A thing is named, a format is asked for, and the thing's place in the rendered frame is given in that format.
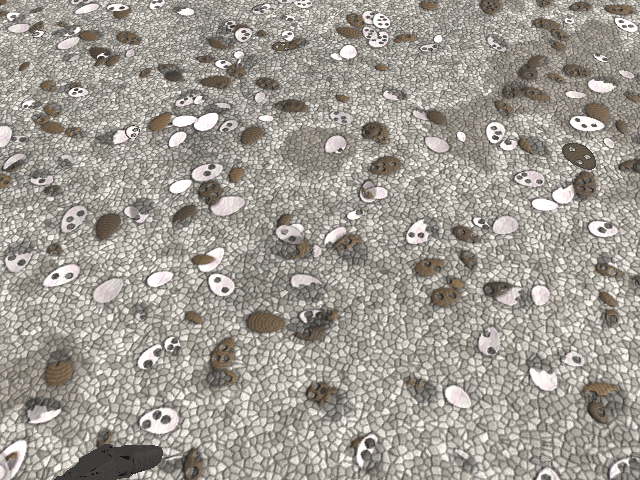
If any left robot hand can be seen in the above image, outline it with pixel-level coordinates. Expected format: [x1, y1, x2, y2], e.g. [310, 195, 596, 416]
[54, 444, 163, 480]

